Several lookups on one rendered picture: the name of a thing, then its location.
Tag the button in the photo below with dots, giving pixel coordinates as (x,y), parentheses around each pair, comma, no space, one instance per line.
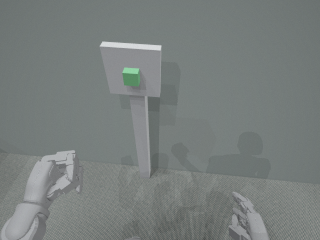
(131,76)

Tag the left robot forearm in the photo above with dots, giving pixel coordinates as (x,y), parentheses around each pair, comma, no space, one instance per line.
(27,223)

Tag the robot left hand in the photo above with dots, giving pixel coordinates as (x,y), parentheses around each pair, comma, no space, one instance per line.
(40,186)

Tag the robot right hand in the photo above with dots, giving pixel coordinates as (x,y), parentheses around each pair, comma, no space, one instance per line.
(252,225)

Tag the panel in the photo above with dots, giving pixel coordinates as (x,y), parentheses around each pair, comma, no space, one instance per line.
(147,58)

